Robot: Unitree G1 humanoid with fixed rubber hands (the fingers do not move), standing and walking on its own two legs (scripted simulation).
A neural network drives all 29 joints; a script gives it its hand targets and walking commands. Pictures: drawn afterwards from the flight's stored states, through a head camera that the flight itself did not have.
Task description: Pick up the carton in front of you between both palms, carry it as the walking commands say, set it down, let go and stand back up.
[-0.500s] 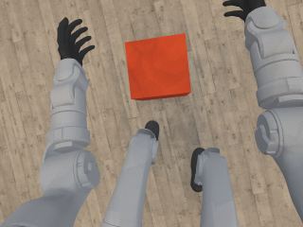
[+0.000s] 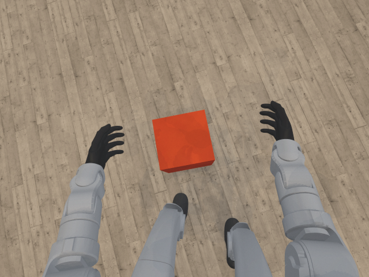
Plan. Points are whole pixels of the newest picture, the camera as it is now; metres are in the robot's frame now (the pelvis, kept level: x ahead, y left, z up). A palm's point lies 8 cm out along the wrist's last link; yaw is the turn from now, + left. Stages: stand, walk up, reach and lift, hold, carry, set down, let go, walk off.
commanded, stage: let go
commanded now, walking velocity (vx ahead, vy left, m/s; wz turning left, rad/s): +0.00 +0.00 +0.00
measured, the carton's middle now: (184, 144) +0.44 +0.12 -0.58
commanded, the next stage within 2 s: stand in 1.06 s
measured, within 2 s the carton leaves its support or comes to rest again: neither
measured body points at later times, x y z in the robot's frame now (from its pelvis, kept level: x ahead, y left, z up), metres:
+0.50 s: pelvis +0.07 -0.02 +0.06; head +0.14 -0.02 +0.51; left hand +0.22 +0.23 -0.01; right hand +0.31 -0.22 -0.03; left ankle +0.08 +0.11 -0.67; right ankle +0.01 -0.15 -0.67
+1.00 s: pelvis +0.07 -0.03 +0.07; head +0.07 -0.02 +0.51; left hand +0.22 +0.23 -0.01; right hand +0.26 -0.24 -0.01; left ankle +0.08 +0.11 -0.67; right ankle +0.01 -0.15 -0.67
